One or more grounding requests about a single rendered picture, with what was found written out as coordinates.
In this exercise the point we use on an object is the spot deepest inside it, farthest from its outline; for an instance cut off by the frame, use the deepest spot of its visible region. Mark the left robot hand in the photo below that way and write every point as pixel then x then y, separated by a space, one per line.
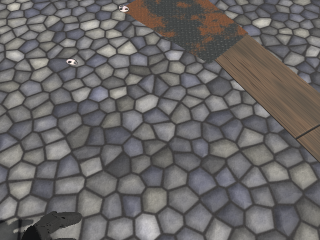
pixel 50 223

